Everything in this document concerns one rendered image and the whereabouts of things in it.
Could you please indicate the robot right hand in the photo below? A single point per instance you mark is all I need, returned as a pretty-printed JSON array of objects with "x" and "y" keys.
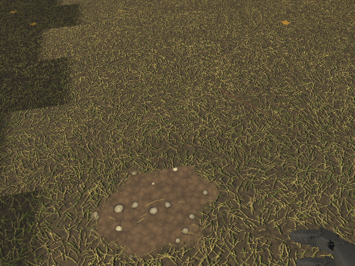
[{"x": 327, "y": 241}]

